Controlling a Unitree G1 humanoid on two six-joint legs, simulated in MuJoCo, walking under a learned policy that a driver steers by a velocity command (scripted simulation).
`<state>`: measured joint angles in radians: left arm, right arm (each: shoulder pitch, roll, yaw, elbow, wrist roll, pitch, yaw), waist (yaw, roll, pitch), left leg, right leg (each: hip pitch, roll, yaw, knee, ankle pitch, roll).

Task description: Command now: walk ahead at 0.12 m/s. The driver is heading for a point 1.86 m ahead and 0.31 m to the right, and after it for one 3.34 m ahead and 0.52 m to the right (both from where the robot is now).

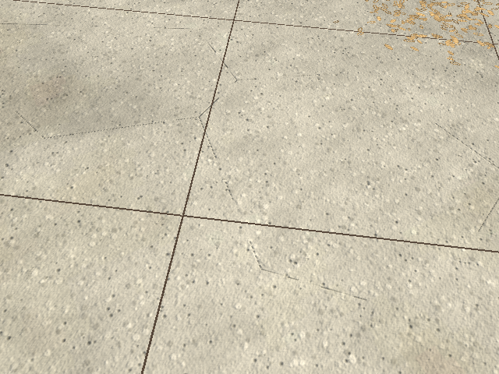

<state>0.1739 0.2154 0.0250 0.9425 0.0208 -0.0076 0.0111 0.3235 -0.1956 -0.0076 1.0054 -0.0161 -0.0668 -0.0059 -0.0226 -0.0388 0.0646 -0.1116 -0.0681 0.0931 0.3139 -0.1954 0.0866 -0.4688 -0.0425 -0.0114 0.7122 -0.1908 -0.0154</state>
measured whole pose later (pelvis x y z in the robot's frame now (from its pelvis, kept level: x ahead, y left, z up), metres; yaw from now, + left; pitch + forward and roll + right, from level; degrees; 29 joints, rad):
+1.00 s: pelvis +0.05 -0.03 +0.00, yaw +0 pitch -2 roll +0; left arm 0.29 0.13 -0.01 1.18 0.00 0.00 0.04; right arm 0.36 -0.12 0.02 1.18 -0.01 -0.01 -0.05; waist 0.01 0.01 0.02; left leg -0.04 -0.01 0.06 0.37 -0.30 0.03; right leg -0.20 0.04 -0.05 0.38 -0.15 -0.06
